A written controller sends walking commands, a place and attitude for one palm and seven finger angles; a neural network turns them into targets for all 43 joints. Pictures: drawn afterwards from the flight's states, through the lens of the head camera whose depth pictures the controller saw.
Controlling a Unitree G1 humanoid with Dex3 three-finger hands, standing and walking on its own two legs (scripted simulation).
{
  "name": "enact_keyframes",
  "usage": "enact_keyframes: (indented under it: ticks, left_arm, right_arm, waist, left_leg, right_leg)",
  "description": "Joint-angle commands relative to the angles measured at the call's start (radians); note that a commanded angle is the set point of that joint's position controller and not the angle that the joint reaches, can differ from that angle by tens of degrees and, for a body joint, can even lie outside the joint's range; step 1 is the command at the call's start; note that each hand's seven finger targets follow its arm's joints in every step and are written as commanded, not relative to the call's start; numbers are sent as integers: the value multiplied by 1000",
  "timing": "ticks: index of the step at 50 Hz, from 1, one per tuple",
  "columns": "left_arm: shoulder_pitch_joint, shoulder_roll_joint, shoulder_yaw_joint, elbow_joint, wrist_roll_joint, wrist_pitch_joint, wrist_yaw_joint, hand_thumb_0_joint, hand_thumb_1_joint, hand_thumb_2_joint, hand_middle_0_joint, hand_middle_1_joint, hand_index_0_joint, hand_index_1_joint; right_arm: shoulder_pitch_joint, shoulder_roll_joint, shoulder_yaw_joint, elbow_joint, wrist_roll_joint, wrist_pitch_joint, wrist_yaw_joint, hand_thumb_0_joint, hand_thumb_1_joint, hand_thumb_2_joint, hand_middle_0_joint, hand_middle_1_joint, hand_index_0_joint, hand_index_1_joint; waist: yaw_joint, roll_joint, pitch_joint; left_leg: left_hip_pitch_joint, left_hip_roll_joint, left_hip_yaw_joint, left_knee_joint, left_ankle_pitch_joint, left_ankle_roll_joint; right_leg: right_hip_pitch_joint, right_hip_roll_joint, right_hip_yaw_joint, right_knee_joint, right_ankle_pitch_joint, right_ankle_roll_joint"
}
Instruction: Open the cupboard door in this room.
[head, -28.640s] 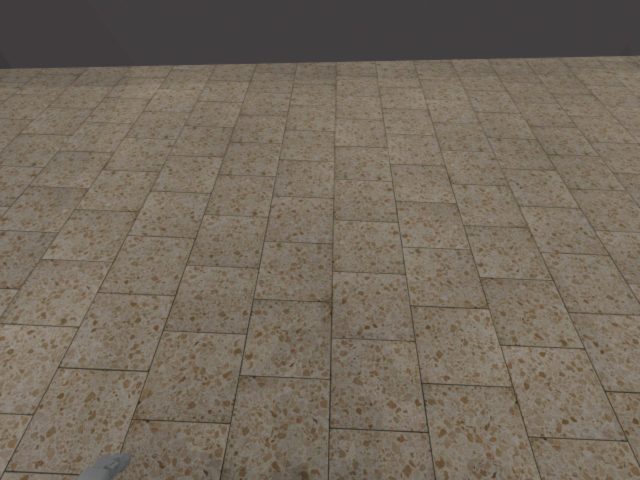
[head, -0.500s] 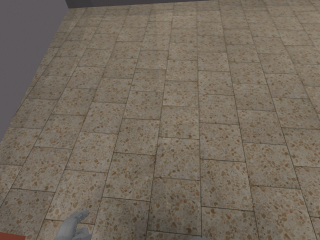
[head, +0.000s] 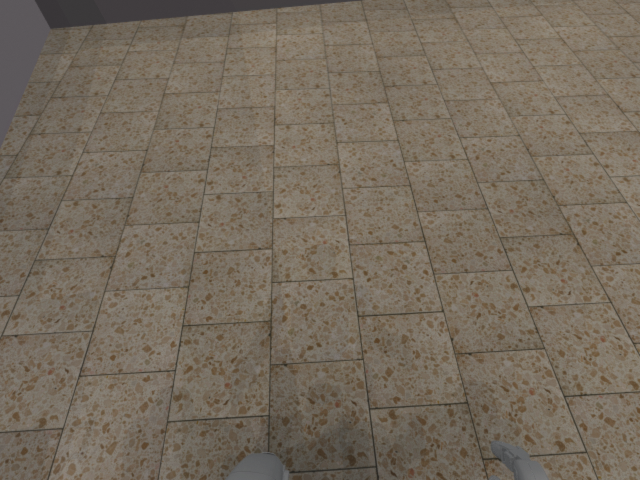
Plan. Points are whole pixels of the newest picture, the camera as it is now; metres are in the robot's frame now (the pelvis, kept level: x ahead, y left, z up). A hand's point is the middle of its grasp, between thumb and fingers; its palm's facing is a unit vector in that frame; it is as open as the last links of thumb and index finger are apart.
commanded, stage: walk to a spot facing it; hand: left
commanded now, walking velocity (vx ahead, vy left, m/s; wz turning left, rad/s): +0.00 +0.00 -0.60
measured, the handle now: out of the picture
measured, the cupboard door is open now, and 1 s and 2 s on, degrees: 0 0 0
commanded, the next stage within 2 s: turn to face it in 0.98 s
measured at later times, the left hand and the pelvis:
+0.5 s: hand (172, 459) +0.14 +0.24 -0.17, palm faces -0.28 -0.93 -0.23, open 7.4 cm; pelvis -0.01 +0.05 +0.00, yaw -20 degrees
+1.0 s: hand (264, 466) +0.15 +0.10 -0.15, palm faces -0.51 -0.83 -0.22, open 7.3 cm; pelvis +0.03 -0.04 +0.01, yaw -33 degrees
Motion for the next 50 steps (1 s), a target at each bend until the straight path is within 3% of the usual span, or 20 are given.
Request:
enact_keyframes:
  ticks: [1,4,5,6,7,8,10,13,21,28,31,32,33,34,35,36,37,39,41,50]
  left_arm:
    - [10,231,63,-69,0,-14,19,0,900,900,-200,-300,-200,-300]
    - [-61,227,61,-77,-9,-8,19,0,900,900,-200,-300,-200,-300]
    - [-59,184,51,-89,-17,-4,16,0,900,900,-200,-300,-200,-300]
    - [-25,131,41,-97,-23,-3,5,0,900,900,-200,-300,-200,-300]
    - [-25,156,45,-90,-6,1,3,0,900,900,-200,-300,-200,-300]
    - [-2,173,57,-75,1,10,0,0,900,900,-200,-300,-200,-300]
    - [3,175,71,-55,10,18,-16,0,900,900,-200,-300,-200,-300]
    - [-5,144,63,-58,4,21,-29,0,900,900,-200,-300,-200,-300]
    - [-113,111,47,-100,0,33,-32,0,900,900,-200,-300,-200,-300]
    - [-193,88,26,-130,-1,18,-33,0,900,900,-200,-300,-200,-300]
    - [-99,108,31,-105,-2,3,-32,0,900,900,-200,-300,-200,-300]
    - [8,171,41,-74,3,-12,-27,0,900,900,-200,-300,-200,-300]
    - [94,311,62,-44,9,-25,-11,0,900,900,-200,-300,-200,-300]
    - [126,335,72,-37,-15,-8,5,0,900,900,-200,-300,-200,-300]
    - [83,304,72,-48,-16,-8,13,0,900,900,-200,-300,-200,-300]
    - [41,278,67,-59,-16,-14,14,0,900,900,-200,-300,-200,-300]
    - [-1,241,52,-61,-16,-27,10,0,900,900,-200,-300,-200,-300]
    - [-48,195,35,-71,-13,-50,5,0,900,900,-200,-300,-200,-300]
    - [-25,183,28,-59,-12,-71,0,0,900,900,-200,-300,-200,-300]
    - [122,123,9,37,-3,-104,9,0,900,900,-200,-300,-200,-300]
  right_arm:
    - [-9,-81,-21,-100,14,-41,-12,0,-900,-900,200,300,200,300]
    - [116,-91,-25,-68,20,-54,-19,0,-900,-900,200,300,200,300]
    - [157,-138,-32,-56,15,-64,-23,0,-900,-900,200,300,200,300]
    - [150,-222,-48,-69,2,-67,-20,0,-900,-900,200,300,200,300]
    - [141,-246,-48,-84,0,-55,-17,0,-900,-900,200,300,200,300]
    - [77,-187,-35,-102,-3,-51,-14,0,-900,-900,200,300,200,300]
    - [17,-141,-22,-120,-8,-59,-19,0,-900,-900,200,300,200,300]
    - [73,-122,-20,-102,-8,-67,-17,0,-900,-900,200,300,200,300]
    - [224,-131,-37,-46,-6,-77,-13,0,-900,-900,200,300,200,300]
    - [255,-162,-61,-1,-15,-68,2,0,-900,-900,200,300,200,300]
    - [237,-166,-56,6,-14,-68,8,0,-900,-900,200,300,200,300]
    - [237,-146,-47,-3,-3,-66,14,0,-900,-900,200,300,200,300]
    - [202,-53,-18,-54,0,-59,24,0,-900,-900,200,300,200,300]
    - [101,-85,-17,-97,-7,-40,17,0,-900,-900,200,300,200,300]
    - [86,-98,-21,-95,-5,-33,19,0,-900,-900,200,300,200,300]
    - [58,-95,-24,-89,-6,-34,25,0,-900,-900,200,300,200,300]
    - [69,-110,-32,-71,-14,-42,30,0,-900,-900,200,300,200,300]
    - [145,-101,-36,-23,-22,-46,39,0,-900,-900,200,300,200,300]
    - [188,-86,-33,1,-22,-48,38,0,-900,-900,200,300,200,300]
    - [55,-50,-19,-22,-15,-65,39,0,-900,-900,200,300,200,300]
  waist:
    - [-13,-127,-168]
    - [-82,-102,-207]
    - [-94,12,-228]
    - [-81,283,-220]
    - [-82,255,-174]
    - [-49,187,-126]
    - [-17,156,-50]
    - [-25,131,-59]
    - [-75,155,-77]
    - [-106,212,-111]
    - [-46,141,-160]
    - [13,-5,-212]
    - [58,-367,-203]
    - [85,-315,-179]
    - [58,-234,-116]
    - [47,-231,-72]
    - [16,-159,-22]
    - [-37,-109,-21]
    - [-55,-103,-26]
    - [-22,-114,-7]
  left_leg:
    - [19,-15,-18,-157,-32,24]
    - [278,-6,-14,-467,161,42]
    - [443,113,-109,-572,233,73]
    - [552,376,-343,-616,426,154]
    - [425,465,-346,-595,489,229]
    - [310,426,-264,-617,396,238]
    - [238,312,-129,-616,405,202]
    - [285,253,0,-581,533,184]
    - [405,308,54,-562,603,225]
    - [385,352,146,-470,683,216]
    - [288,345,210,-346,472,141]
    - [138,300,277,-154,325,78]
    - [-208,135,294,115,-238,15]
    - [-286,101,137,226,-280,16]
    - [-309,129,74,269,-179,27]
    - [-315,131,61,301,-95,28]
    - [-300,135,45,303,-12,26]
    - [-218,131,59,251,106,11]
    - [-200,119,59,228,155,0]
    - [-274,95,49,81,205,5]
  right_leg:
    - [173,-300,373,-63,565,-131]
    - [45,-236,341,28,467,-50]
    - [-103,-129,250,121,233,6]
    - [-314,-4,79,320,-299,73]
    - [-305,-50,-9,517,-392,102]
    - [-278,-79,-10,617,-337,113]
    - [-283,-102,-45,722,-244,128]
    - [-301,-124,-87,758,-167,144]
    - [-345,-175,-129,643,-164,165]
    - [-155,-162,-223,306,-228,120]
    - [70,-140,-247,44,-95,78]
    - [288,-216,-152,-103,-18,43]
    - [443,-486,270,-189,89,-59]
    - [376,-539,350,-209,143,-125]
    - [318,-510,288,-232,-7,-139]
    - [259,-463,298,-255,-96,-122]
    - [198,-426,250,-259,-144,-106]
    - [138,-356,119,-261,-45,-69]
    - [131,-331,69,-257,94,-61]
    - [240,-339,95,-251,277,-106]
